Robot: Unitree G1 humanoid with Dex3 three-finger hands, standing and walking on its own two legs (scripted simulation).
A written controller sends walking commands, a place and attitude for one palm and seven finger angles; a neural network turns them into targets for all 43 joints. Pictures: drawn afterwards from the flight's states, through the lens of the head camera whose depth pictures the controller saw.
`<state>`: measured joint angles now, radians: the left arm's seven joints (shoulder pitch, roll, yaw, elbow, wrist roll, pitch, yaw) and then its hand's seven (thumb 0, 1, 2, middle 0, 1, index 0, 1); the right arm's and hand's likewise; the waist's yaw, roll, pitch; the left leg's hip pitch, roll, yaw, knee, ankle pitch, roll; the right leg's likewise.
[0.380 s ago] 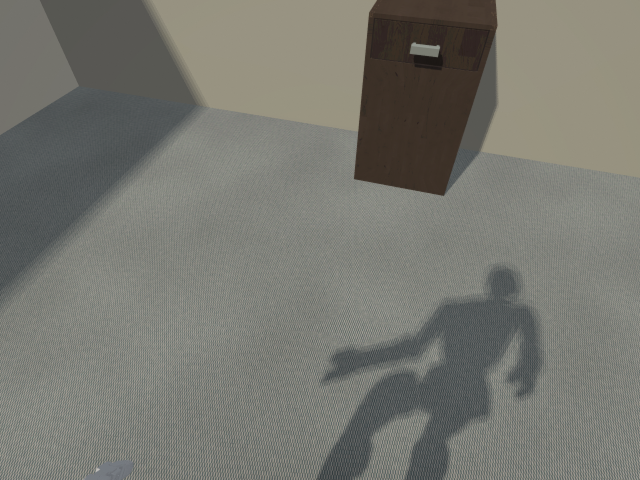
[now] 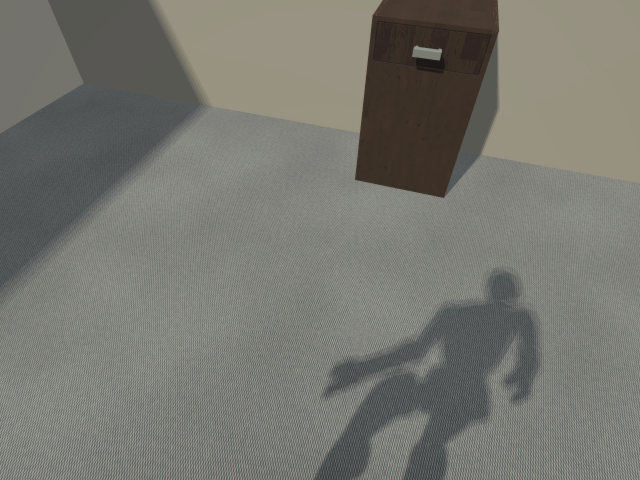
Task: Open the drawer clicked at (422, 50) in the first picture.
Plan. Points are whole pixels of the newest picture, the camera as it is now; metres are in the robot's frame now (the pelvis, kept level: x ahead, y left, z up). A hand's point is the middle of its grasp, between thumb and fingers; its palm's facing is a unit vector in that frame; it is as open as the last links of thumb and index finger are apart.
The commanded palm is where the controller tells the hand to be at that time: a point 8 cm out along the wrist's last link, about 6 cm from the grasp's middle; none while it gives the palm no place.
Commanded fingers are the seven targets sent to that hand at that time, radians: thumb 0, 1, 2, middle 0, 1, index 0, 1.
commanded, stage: stand and wait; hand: left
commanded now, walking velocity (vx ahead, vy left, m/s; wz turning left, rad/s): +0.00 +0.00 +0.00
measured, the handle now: (427, 51) +1.59 -0.31 -0.08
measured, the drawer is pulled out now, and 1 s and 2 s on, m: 0.00 0.00 0.00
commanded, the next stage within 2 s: look at it before walking up in 0.44 s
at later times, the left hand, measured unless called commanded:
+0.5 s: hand out of the picture +0.07 +0.25 -0.15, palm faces -0.02 -0.94 -0.33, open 7.4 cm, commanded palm none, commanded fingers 0.00 0.90 0.90 -0.20 -0.30 -0.20 -0.30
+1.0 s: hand out of the picture +0.07 +0.25 -0.15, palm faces -0.02 -0.94 -0.34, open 7.4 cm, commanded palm none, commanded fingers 0.00 0.90 0.90 -0.20 -0.30 -0.20 -0.30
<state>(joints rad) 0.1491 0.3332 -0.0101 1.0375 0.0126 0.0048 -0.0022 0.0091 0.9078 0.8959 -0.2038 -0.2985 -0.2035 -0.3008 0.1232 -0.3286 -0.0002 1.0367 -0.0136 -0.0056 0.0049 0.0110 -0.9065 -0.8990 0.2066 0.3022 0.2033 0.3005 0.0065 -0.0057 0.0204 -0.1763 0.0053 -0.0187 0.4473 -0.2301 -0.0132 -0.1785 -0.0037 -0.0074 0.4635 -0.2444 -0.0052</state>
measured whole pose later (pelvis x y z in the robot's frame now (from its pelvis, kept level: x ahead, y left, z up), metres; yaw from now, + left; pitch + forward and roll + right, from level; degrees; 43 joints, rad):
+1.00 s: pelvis +0.00 +0.00 +0.00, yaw +0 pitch -2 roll +0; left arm 0.14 0.35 -0.01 1.09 0.01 0.00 0.00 0.01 0.91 0.90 -0.20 -0.30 -0.20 -0.30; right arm 0.12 -0.34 0.00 1.10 -0.01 -0.01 0.01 0.01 -0.91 -0.90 0.21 0.30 0.20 0.30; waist 0.01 -0.01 0.03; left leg -0.15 0.01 -0.02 0.38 -0.20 -0.01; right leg -0.14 0.00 -0.01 0.39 -0.21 0.00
